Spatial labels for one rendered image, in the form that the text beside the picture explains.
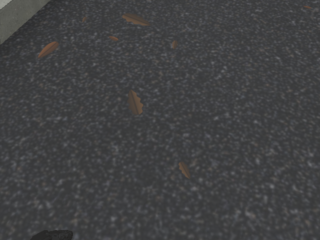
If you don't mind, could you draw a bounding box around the left robot hand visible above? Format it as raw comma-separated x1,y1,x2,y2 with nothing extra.
30,230,73,240

